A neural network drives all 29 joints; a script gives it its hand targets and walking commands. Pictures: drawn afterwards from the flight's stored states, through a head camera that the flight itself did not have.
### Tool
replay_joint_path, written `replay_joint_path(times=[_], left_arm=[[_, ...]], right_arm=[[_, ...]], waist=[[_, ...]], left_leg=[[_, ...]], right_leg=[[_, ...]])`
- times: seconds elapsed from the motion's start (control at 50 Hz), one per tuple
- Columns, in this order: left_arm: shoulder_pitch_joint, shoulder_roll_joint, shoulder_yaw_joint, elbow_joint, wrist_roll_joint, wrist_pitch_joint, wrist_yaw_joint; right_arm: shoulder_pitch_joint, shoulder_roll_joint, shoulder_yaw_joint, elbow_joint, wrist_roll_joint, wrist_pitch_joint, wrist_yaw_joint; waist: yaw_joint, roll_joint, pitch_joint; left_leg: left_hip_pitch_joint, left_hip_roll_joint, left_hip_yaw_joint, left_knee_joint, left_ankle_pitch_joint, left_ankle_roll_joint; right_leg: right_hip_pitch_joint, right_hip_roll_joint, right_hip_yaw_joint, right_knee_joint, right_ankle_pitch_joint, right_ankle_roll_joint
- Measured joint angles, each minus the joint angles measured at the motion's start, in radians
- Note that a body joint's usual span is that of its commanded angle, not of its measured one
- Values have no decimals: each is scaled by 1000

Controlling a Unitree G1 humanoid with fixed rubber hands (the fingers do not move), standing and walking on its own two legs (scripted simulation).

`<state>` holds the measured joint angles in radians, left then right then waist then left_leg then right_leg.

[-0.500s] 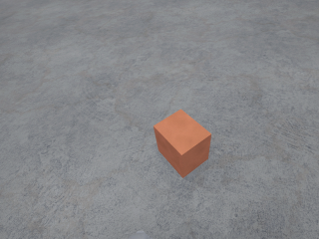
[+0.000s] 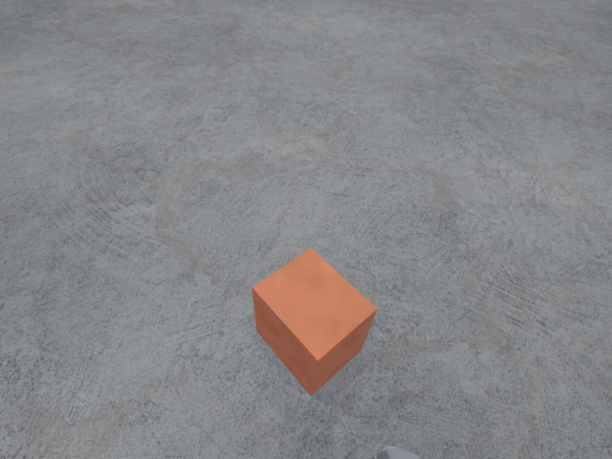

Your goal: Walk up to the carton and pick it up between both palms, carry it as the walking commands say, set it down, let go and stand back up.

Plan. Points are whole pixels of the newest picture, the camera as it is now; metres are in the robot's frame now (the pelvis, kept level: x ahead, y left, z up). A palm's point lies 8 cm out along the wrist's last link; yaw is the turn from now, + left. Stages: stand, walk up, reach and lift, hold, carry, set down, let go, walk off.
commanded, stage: walk up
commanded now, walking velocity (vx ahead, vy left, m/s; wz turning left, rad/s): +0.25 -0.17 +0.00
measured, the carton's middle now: (311, 321) +0.64 -0.04 -0.64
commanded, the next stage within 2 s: none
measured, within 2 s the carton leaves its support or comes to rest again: neither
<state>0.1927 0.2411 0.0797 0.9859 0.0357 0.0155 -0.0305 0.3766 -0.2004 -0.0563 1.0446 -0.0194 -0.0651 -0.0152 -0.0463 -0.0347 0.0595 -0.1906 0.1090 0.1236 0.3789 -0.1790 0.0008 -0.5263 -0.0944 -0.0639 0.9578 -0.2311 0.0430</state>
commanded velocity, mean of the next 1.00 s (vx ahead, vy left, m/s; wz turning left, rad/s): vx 0.10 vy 0.02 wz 0.04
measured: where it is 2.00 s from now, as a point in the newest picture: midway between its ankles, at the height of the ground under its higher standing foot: outside the picture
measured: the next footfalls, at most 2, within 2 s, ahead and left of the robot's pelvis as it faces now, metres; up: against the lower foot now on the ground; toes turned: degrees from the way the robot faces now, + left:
right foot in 0.20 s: +0.16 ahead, -0.18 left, +0.00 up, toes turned -8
left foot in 0.58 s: +0.22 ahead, +0.07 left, +0.00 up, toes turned +4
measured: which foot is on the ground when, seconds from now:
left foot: down 0.00-0.20, up 0.22-0.56, down 0.58-1.00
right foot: up 0.00-0.18, down 0.20-0.96, up 0.98-1.00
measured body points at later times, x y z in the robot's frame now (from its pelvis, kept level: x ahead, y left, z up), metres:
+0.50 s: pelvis +0.12 -0.06 +0.00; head +0.14 -0.09 +0.45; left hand +0.08 +0.18 -0.14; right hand +0.19 -0.30 -0.16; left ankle +0.16 +0.10 -0.71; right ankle +0.12 -0.17 -0.75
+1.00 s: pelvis +0.14 -0.03 -0.01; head +0.16 -0.02 +0.44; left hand +0.15 +0.22 -0.17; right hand +0.17 -0.27 -0.16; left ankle +0.18 +0.07 -0.75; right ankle +0.12 -0.17 -0.75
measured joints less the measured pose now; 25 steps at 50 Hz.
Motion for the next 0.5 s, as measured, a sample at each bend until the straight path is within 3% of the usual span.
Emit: replay_joint_path(times=[0.12,0.18,0.26,0.34,0.4,0.5], left_arm=[[-68,-32,-23,-30,-8,1,-14],[-74,-47,-33,-39,-10,-26,-3],[-34,-71,-37,-29,-14,-59,20],[56,-77,-37,1,-17,-64,32],[121,-72,-42,30,-16,-82,36],[180,-86,-56,72,-25,-75,51]], right_arm=[[75,15,-8,16,-8,20,6],[89,18,-7,18,-5,30,14],[48,8,-7,5,-15,51,10],[-31,-14,-18,-14,-10,63,21],[-84,-26,-22,-25,-7,77,24],[-187,-24,-4,-58,16,92,6]], waist=[[-30,16,-3],[-33,26,-20],[-6,58,-33],[37,83,-45],[64,87,-47],[79,73,-3]], left_leg=[[56,10,3,-10,-40,-38],[54,14,0,61,-103,-61],[-93,1,-44,438,-308,-36],[-223,-18,-50,634,-173,-36],[-269,-18,-57,611,-97,-47],[-225,-59,-92,365,-83,-45]], right_leg=[[62,-6,-26,-272,35,8],[172,12,-51,-415,17,5],[195,20,-55,-403,16,-53],[272,12,-53,-503,31,-53],[323,6,-55,-569,46,-49],[352,6,-44,-577,35,-45]])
